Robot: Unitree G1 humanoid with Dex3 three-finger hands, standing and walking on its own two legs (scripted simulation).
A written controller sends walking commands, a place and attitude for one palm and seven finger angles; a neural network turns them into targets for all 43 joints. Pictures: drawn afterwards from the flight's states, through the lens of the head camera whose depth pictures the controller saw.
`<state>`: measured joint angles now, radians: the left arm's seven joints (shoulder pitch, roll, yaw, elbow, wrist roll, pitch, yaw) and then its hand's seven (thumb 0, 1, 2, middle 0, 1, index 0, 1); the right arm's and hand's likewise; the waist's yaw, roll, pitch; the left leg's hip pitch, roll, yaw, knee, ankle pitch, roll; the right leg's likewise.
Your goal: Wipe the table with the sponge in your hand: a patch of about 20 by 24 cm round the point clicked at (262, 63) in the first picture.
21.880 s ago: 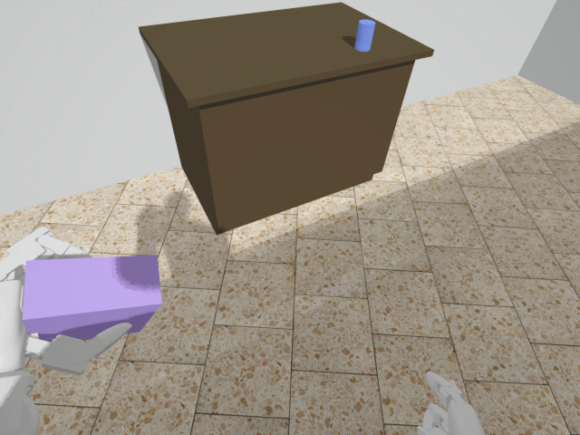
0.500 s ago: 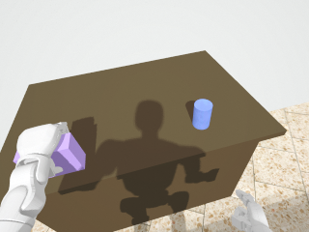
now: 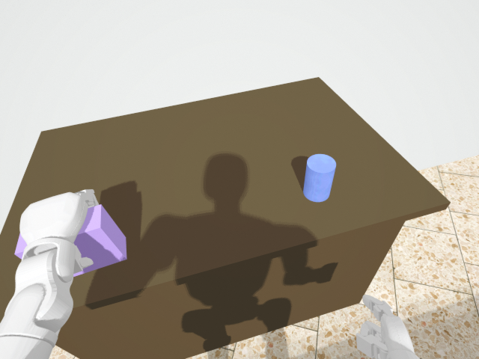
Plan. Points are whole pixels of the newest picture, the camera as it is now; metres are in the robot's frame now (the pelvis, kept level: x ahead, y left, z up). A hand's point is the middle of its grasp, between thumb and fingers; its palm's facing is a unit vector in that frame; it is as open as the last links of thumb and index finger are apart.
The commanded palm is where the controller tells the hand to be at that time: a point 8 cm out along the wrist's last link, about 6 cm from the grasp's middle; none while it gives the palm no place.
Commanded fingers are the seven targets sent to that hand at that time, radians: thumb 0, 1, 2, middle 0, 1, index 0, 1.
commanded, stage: move the sponge above the wiping area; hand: left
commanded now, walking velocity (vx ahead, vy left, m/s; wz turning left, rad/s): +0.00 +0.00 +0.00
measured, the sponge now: (82, 249) +0.26 +0.33 +0.05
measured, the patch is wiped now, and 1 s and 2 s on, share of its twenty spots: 0.00 0.00 0.00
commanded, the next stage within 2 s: none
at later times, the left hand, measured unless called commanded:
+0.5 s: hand (72, 236) +0.26 +0.32 +0.09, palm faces -0.02 -0.07 -1.00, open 9.5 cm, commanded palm +0.24 +0.29 +0.16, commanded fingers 0.00 0.10 1.30 -1.20 -1.60 -1.20 -1.60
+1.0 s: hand (83, 243) +0.25 +0.31 +0.08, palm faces -0.12 -0.09 -0.99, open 9.5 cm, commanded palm +0.24 +0.29 +0.16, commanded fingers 0.00 0.10 1.30 -1.20 -1.60 -1.20 -1.60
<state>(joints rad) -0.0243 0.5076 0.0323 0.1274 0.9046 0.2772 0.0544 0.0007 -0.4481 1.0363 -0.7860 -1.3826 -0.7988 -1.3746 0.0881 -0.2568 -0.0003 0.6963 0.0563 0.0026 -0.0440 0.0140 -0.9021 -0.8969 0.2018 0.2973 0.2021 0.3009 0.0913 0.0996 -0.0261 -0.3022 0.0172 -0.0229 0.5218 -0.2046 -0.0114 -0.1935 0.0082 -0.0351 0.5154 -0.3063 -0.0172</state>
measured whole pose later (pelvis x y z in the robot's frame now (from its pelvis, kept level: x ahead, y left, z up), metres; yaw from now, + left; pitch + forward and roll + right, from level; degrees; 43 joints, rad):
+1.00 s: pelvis +0.00 -0.01 +0.00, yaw +1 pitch -2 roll -1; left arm -0.04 0.53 -0.03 0.14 0.89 0.32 -0.09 0.00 -0.45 1.04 -0.78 -1.39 -0.80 -1.38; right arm 0.07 -0.29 0.01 0.68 0.07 0.03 -0.05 0.01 -0.90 -0.90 0.20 0.30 0.20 0.30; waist 0.08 0.13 -0.02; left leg -0.27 0.02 -0.04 0.50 -0.19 -0.01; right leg -0.16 0.01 -0.05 0.49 -0.30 -0.02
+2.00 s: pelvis +0.00 +0.00 +0.00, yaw +1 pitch -3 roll -1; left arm 0.00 0.46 -0.15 0.01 0.93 0.20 -0.06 0.00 -0.45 1.03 -0.80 -1.40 -0.81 -1.39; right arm 0.06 -0.25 0.02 0.67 0.05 0.00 -0.06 0.01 -0.90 -0.90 0.20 0.30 0.20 0.30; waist 0.11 0.11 0.01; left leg -0.27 0.01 -0.04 0.51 -0.19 -0.01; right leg -0.15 0.00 -0.05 0.50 -0.30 -0.02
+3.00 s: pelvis +0.00 +0.00 +0.00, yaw +0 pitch -2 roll -1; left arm 0.07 0.49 -0.06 -0.08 0.93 0.16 0.09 0.00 -0.46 1.02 -0.82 -1.41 -0.83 -1.40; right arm 0.07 -0.24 0.00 0.68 0.04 0.01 -0.05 0.01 -0.90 -0.90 0.20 0.30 0.20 0.30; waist 0.14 0.09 0.01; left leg -0.27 0.02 -0.03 0.53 -0.22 -0.01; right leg -0.15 0.02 -0.03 0.49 -0.30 -0.02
